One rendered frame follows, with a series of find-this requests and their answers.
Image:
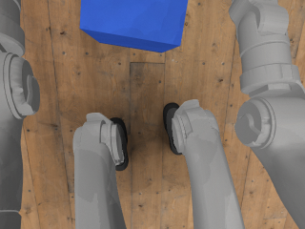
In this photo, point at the robot left shin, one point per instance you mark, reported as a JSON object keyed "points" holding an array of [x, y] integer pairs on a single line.
{"points": [[76, 141]]}

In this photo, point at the robot left upper arm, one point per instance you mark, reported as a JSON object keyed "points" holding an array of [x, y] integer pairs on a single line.
{"points": [[19, 97]]}

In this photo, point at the robot right upper arm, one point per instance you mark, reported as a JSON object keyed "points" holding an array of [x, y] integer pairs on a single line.
{"points": [[274, 128]]}

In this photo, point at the robot left forearm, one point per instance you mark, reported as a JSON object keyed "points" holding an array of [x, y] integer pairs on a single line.
{"points": [[12, 36]]}

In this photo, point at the robot right foot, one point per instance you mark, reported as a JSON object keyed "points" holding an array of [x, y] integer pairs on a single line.
{"points": [[168, 114]]}

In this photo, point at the carton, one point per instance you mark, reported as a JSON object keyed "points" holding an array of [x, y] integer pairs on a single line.
{"points": [[148, 25]]}

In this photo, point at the robot right forearm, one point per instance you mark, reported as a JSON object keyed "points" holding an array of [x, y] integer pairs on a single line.
{"points": [[264, 48]]}

